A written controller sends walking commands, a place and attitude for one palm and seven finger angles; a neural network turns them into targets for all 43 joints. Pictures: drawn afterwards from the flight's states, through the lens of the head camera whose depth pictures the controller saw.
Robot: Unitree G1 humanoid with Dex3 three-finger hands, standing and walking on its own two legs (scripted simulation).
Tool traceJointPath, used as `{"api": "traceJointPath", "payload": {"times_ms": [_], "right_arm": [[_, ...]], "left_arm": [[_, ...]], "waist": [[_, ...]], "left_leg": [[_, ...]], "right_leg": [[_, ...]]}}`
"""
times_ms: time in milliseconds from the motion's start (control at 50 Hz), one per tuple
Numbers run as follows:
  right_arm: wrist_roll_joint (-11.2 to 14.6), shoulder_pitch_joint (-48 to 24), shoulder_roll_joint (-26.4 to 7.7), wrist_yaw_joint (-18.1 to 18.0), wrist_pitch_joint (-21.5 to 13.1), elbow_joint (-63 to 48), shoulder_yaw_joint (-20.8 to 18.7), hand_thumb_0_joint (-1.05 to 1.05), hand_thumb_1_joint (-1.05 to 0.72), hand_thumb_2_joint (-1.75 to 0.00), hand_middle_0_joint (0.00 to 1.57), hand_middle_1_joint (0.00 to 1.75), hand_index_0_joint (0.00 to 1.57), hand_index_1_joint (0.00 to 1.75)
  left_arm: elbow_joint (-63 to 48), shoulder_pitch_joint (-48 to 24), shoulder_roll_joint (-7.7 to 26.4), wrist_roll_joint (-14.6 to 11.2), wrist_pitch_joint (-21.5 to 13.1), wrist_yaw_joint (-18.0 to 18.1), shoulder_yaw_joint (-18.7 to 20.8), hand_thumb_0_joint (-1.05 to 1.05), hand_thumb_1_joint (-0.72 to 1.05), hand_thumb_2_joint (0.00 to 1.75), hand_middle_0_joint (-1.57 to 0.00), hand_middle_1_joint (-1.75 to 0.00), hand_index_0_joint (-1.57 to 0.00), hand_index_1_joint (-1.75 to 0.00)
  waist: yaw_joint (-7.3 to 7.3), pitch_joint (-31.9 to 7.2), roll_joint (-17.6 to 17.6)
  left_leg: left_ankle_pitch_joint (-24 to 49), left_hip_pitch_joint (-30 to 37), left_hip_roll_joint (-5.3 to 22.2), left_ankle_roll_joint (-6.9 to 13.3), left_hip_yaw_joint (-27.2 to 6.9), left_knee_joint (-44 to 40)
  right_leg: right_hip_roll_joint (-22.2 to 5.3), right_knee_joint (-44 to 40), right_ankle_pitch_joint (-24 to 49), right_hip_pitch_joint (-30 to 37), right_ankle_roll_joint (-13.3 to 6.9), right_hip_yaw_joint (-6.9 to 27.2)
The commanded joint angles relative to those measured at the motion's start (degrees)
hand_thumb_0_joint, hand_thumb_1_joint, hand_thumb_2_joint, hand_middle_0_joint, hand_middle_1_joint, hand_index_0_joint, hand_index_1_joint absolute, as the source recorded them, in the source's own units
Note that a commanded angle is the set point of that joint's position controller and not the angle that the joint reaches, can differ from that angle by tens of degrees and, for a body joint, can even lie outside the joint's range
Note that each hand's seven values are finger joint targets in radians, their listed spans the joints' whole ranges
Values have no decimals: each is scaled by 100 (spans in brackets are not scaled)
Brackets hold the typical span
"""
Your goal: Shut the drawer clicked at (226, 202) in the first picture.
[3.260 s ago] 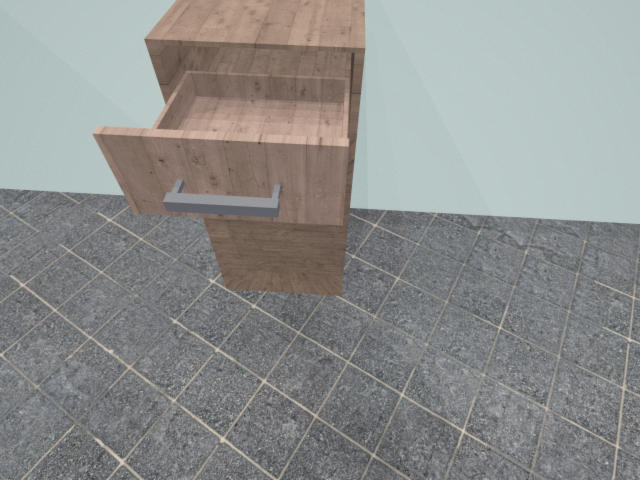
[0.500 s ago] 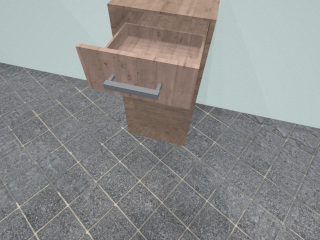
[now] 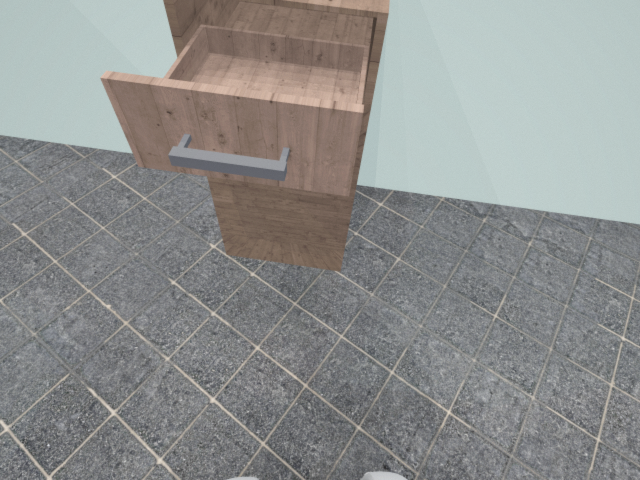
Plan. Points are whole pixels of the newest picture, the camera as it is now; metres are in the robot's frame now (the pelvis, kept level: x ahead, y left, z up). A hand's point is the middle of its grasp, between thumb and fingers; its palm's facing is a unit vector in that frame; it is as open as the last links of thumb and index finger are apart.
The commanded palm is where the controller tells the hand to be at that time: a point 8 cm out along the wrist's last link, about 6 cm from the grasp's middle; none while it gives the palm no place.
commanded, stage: take the last steps up to it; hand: left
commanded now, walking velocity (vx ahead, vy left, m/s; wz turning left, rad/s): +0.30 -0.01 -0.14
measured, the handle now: (232, 155) +0.56 +0.18 +0.05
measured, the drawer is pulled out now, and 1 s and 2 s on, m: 0.30 0.30 0.30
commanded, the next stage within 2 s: come to a stop and stand still in 0.76 s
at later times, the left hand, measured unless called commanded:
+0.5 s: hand out of the picture +0.04 +0.17 -0.19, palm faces -0.01 -0.99 -0.16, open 7.4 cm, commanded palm none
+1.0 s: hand (238, 416) +0.22 +0.13 -0.18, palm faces +0.03 -0.98 -0.18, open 7.3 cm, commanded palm none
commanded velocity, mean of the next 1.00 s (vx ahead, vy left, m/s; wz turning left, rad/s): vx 0.15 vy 0.03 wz -0.03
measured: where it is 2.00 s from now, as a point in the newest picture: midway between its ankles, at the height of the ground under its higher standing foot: outside the picture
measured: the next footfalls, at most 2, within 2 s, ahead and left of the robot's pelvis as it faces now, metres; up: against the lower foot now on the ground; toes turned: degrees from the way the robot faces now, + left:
right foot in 0.14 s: +0.00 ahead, -0.15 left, +0.00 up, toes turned -2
left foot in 0.42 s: +0.15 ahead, +0.11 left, +0.00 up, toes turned +3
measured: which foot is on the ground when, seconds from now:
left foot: down 0.00-0.14, up 0.16-0.40, down 0.42-0.72, up 0.74-0.94, down 0.96-1.00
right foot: up 0.00-0.12, down 0.14-0.42, up 0.44-0.70, down 0.72-1.00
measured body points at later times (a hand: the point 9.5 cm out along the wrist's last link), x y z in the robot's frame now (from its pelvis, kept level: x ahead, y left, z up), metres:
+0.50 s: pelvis +0.07 -0.01 -0.01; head +0.11 +0.01 +0.44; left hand +0.04 +0.22 -0.17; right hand +0.11 -0.26 -0.15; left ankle +0.11 +0.10 -0.74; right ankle -0.02 -0.13 -0.69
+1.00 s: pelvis +0.22 -0.04 -0.01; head +0.25 -0.03 +0.44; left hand +0.22 +0.19 -0.17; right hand +0.24 -0.27 -0.16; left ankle +0.25 +0.08 -0.74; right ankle +0.16 -0.16 -0.74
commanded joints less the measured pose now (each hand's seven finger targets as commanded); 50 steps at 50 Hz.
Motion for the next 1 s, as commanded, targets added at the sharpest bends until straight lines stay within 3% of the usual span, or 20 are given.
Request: {"api": "traceJointPath", "payload": {"times_ms": [0, 80, 120, 160, 260, 340, 360, 400, 420, 480, 560, 640, 660, 700, 720, 760, 880, 920, 960, 980], "right_arm": [[-49, 182, -1135, -50, -55, -287, -231, 0, -90, -90, 20, 30, 20, 30], [59, 193, -1083, 46, -5, -263, -269, 0, -90, -90, 20, 30, 20, 30], [103, -373, -556, 202, -28, -654, -134, 0, -90, -90, 20, 30, 20, 30], [58, -451, -624, 327, -67, -703, -189, 0, -90, -90, 20, 30, 20, 30], [100, -339, -397, 366, -143, -426, -161, 0, -90, -90, 20, 30, 20, 30], [93, 291, -360, 333, -258, -125, -135, 0, -90, -90, 20, 30, 20, 30], [89, 737, -538, 280, -322, 40, -160, 0, -90, -90, 20, 30, 20, 30], [-5, 1973, -1430, 138, -359, 337, -368, 0, -90, -90, 20, 30, 20, 30], [8, 1975, -1386, 101, -296, 307, -356, 0, -90, -90, 20, 30, 20, 30], [17, 1114, -796, 105, -322, 153, -163, 0, -90, -90, 20, 30, 20, 30], [15, 908, -778, 78, -346, 214, -132, 0, -90, -90, 20, 30, 20, 30], [87, 694, -725, 130, -225, 286, -167, 0, -90, -90, 20, 30, 20, 30], [111, 658, -559, 149, -213, 257, -136, 0, -90, -90, 20, 30, 20, 30], [117, 487, -197, 237, -179, 0, -65, 0, -90, -90, 20, 30, 20, 30], [73, 356, -282, 270, -144, -58, -111, 0, -90, -90, 20, 30, 20, 30], [84, 543, -168, 237, -171, 154, -120, 0, -90, -90, 20, 30, 20, 30], [142, 794, 215, 214, -212, 315, 54, 0, -90, -90, 20, 30, 20, 30], [129, 1170, -126, 160, -282, 447, -7, 0, -90, -90, 20, 30, 20, 30], [165, 1175, -687, 71, -238, 372, -92, 0, -90, -90, 20, 30, 20, 30], [129, 1159, -833, 64, -155, 360, -165, 0, -90, -90, 20, 30, 20, 30]], "left_arm": [[-366, 359, 184, 3, -140, -36, 44, 0, 90, 90, -20, -30, -20, -30], [-71, 1081, 389, 33, -279, -81, 79, 0, 90, 90, -20, -30, -20, -30], [19, 1391, 1288, 77, -371, 40, 212, 0, 90, 90, -20, -30, -20, -30], [-84, 861, 1181, 56, -426, 39, 185, 0, 90, 90, -20, -30, -20, -30], [170, 1034, 675, 28, -642, 58, 66, 0, 90, 90, -20, -30, -20, -30], [333, 994, 653, -35, -630, 49, 72, 0, 90, 90, -20, -30, -20, -30], [330, 997, 520, -57, -617, 31, 49, 0, 90, 90, -20, -30, -20, -30], [111, 1007, 69, -85, -596, -5, -61, 0, 90, 90, -20, -30, -20, -30], [-43, 663, 168, -45, -596, 19, -64, 0, 90, 90, -20, -30, -20, -30], [38, 407, 31, 10, -524, -56, -40, 0, 90, 90, -20, -30, -20, -30], [65, 599, -181, 14, -486, -116, -114, 0, 90, 90, -20, -30, -20, -30], [332, 1247, -66, 42, -522, -89, -52, 0, 90, 90, -20, -30, -20, -30], [381, 1448, 110, 61, -556, -55, -5, 0, 90, 90, -20, -30, -20, -30], [461, 1830, 934, 50, -589, 53, 153, 0, 90, 90, -20, -30, -20, -30], [399, 1722, 915, 31, -553, 84, 150, 0, 90, 90, -20, -30, -20, -30], [321, 1129, 537, 34, -605, 135, 120, 0, 90, 90, -20, -30, -20, -30], [362, 913, 220, -22, -667, 175, -10, 0, 90, 90, -20, -30, -20, -30], [314, 843, 147, -48, -621, 216, -61, 0, 90, 90, -20, -30, -20, -30], [268, 1027, -40, -93, -508, 311, -130, 0, 90, 90, -20, -30, -20, -30], [265, 1062, -54, -41, -446, 336, -109, 0, 90, 90, -20, -30, -20, -30]], "waist": [[-6, -703, 1303], [273, -779, 588], [576, -135, -1615], [273, 231, -778], [167, 78, -694], [-89, -211, -624], [-262, -444, -46], [-651, -1143, 2056], [-642, -794, 1221], [-261, 85, 1115], [-59, -336, 982], [289, -398, 525], [408, -266, 68], [606, -80, -1592], [579, 95, -915], [281, 166, -1230], [16, -502, -457], [-78, -915, 109], [-48, -1306, 1076], [-136, -1112, 984]], "left_leg": [[767, 581, 1204, 836, -1022, -1210], [-1504, -432, 606, 365, -540, -552], [-2097, -2180, -244, -125, 87, 1933], [-1587, -2231, -16, -72, -256, 2612], [-865, -1382, -1, -99, -15, 1410], [90, 374, -323, -58, 332, -151], [90, 1235, -238, 1, 98, -494], [-209, 2493, 1898, 969, -2759, -1527], [-165, 2186, 2210, 1327, -2960, -1563], [-786, 489, 1603, 1090, -1912, -1969], [-156, 363, 1171, 930, -969, -1754], [-1372, -471, 636, 558, -480, -1102], [-1656, -876, 261, 357, -216, -580], [-2139, -1870, -273, 31, 323, 1753], [-2137, -1854, -146, 50, 84, 2433], [-1510, -1917, 81, 50, -248, 2711], [154, -156, -254, -139, 215, 131], [2464, 982, 44, -25, -20, -584], [5694, 1590, 1208, 689, -923, -258], [5588, 1516, 1303, 819, -811, -335]], "right_leg": [[-216, -715, -43, 90, 18, -345], [-179, -3114, 997, 1816, -91, -522], [-2352, -4804, -699, 1845, -1035, 2625], [-2224, -4675, -630, 1283, -1339, 2175], [-1713, -4061, 2470, 1597, -1122, 892], [-1338, -3529, 1996, 1007, -753, 445], [-1081, -2886, 1910, 536, -599, 263], [-59, -22, -404, -962, -125, -617], [-314, 699, -525, -1271, -219, -146], [-801, 713, 274, -1092, -199, -70], [-673, -976, 557, -77, -100, -563], [-355, -2314, 1388, 1405, -62, -910], [-611, -2908, 1020, 1740, -106, -496], [-2597, -4554, -227, 1850, -997, 2186], [-2736, -4734, -308, 1567, -1225, 2162], [-2293, -4350, 854, 1452, -1148, 1468], [-1532, -3126, 4951, 1493, -701, -269], [-1128, -2447, 4453, 1152, -256, -532], [-738, -2222, 1570, 719, 99, -714], [-618, -1891, 546, 678, 62, -612]]}}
